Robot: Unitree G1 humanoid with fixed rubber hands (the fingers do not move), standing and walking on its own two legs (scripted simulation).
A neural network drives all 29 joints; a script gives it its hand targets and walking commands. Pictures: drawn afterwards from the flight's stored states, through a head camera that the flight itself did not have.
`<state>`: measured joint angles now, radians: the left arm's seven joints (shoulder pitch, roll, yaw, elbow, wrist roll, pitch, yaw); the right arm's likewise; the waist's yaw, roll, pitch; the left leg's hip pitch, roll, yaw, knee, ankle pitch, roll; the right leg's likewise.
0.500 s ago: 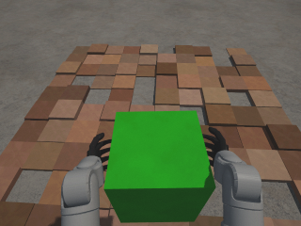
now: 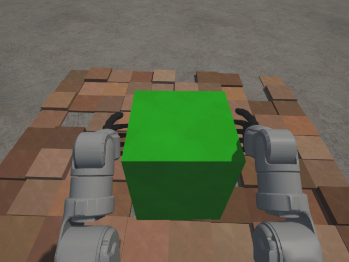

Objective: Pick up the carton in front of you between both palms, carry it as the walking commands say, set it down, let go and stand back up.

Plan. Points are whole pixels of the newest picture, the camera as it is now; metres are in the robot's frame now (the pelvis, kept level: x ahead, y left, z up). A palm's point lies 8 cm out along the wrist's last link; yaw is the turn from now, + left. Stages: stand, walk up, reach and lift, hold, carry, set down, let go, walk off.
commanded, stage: carry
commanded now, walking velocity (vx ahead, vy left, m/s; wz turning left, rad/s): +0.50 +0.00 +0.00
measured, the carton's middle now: (179, 157) +0.37 -0.01 +0.06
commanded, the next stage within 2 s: none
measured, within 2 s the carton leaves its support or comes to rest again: neither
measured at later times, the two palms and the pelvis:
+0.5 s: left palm (135, 68) +0.75 +0.12 +0.09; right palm (218, 67) +0.74 -0.18 +0.10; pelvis +0.38 -0.02 -0.02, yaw +0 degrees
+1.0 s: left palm (145, 35) +1.01 +0.10 +0.11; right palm (212, 31) +1.03 -0.20 +0.11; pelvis +0.73 -0.06 +0.00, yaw +0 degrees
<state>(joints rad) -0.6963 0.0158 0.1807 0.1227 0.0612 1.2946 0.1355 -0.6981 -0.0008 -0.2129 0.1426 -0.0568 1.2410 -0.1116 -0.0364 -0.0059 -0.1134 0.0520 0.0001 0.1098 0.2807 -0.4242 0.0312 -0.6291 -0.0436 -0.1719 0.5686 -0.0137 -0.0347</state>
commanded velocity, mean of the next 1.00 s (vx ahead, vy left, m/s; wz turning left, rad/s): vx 0.50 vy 0.00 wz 0.00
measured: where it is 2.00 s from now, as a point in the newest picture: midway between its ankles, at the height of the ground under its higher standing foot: (162, 123)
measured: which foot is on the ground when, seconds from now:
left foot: down 0.00-0.04, up 0.06-0.44, down 0.46-0.86, up 0.88-1.00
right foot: up 0.00-0.02, down 0.04-0.48, up 0.50-0.86, down 0.88-1.00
